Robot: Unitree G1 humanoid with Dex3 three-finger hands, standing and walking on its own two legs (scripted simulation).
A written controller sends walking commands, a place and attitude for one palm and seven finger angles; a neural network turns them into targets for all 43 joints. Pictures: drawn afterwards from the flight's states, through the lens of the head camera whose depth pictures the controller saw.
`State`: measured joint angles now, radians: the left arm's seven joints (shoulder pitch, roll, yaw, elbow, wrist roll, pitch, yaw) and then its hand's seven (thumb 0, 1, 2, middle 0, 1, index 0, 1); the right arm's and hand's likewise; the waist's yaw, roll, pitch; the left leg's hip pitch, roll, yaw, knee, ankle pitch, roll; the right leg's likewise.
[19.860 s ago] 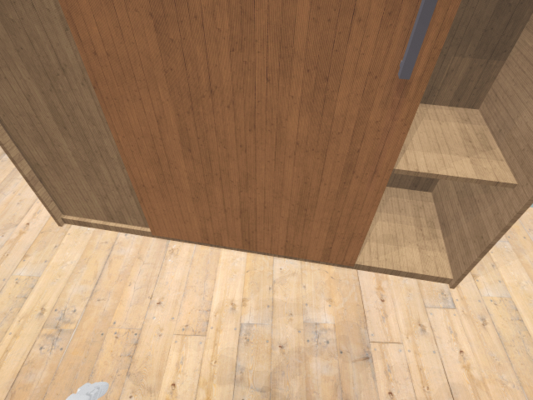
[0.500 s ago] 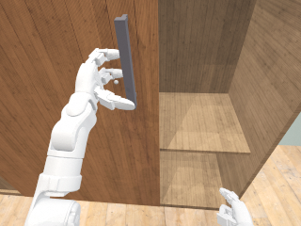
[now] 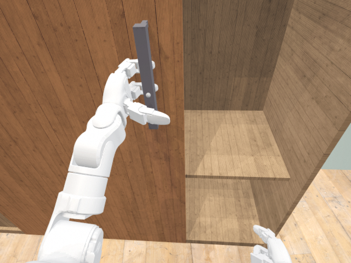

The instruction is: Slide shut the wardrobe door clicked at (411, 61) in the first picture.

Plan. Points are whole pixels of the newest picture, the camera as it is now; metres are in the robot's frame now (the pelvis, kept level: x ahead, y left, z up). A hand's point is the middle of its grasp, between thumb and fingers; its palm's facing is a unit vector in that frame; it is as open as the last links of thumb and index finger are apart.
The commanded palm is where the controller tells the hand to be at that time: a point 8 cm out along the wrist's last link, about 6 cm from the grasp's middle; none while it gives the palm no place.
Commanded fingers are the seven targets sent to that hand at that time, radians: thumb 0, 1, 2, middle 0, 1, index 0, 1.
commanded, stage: slide the fingers in behind the handle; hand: left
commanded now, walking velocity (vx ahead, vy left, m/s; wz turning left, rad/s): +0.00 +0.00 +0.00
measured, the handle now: (149, 79) +0.43 +0.08 +0.26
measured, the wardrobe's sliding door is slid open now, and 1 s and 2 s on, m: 0.41 0.41 0.41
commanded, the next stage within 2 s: grip the handle and tug to test in 0.60 s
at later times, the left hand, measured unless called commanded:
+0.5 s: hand (147, 92) +0.37 +0.08 +0.25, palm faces -0.02 -1.00 -0.01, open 14.0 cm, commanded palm +0.35 +0.13 +0.25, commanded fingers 0.00 -0.50 0.30 -0.30 -1.20 -0.30 -1.20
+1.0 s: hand (151, 94) +0.37 +0.07 +0.25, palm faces -0.05 -1.00 +0.00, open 12.1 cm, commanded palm +0.35 +0.13 +0.25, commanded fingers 0.00 0.25 0.62 -0.38 -1.31 -0.38 -1.31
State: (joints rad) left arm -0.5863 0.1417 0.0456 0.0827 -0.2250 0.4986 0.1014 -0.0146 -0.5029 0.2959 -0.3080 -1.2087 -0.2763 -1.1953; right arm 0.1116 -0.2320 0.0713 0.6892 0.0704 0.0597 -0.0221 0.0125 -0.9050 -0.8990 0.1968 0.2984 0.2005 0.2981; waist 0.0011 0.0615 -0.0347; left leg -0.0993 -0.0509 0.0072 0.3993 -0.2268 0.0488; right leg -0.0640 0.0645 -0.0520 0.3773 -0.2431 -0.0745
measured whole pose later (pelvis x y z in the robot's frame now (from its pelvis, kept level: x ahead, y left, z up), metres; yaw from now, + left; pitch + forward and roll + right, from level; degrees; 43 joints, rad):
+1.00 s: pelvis +0.00 -0.01 +0.00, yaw -1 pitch -4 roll +0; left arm -0.55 0.16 0.07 0.04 -0.24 0.52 0.09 -0.01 -0.18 0.44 -0.34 -1.25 -0.29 -1.21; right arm 0.10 -0.25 0.07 0.66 0.07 0.09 -0.02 0.01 -0.91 -0.90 0.20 0.30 0.20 0.30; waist 0.00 0.07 -0.05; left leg -0.10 -0.03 0.01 0.39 -0.23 0.04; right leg -0.06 0.08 -0.05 0.36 -0.23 -0.09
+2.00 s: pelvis +0.01 -0.01 +0.00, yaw -1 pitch -3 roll +0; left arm -0.49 0.15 0.07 -0.01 -0.22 0.49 0.12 0.00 0.65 0.73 -0.34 -1.36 -0.26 -1.32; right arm 0.12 -0.24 0.06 0.64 0.07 0.10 -0.01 0.01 -0.90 -0.90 0.20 0.30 0.20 0.30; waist -0.02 0.07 -0.05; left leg -0.09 -0.04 0.03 0.38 -0.23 0.04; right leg -0.06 0.08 -0.03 0.36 -0.24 -0.08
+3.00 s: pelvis -0.02 +0.02 +0.00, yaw +4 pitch -4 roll +0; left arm -0.80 -0.01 -0.15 0.33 -0.16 0.38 0.28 -0.02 0.74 0.80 -0.41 -1.40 -0.24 -1.40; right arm 0.15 -0.20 0.04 0.74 0.05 0.03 0.03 0.01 -0.91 -0.90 0.20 0.30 0.20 0.30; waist 0.03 0.06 0.01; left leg -0.16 -0.10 -0.04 0.44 -0.21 0.07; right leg -0.13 0.02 -0.10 0.45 -0.26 -0.05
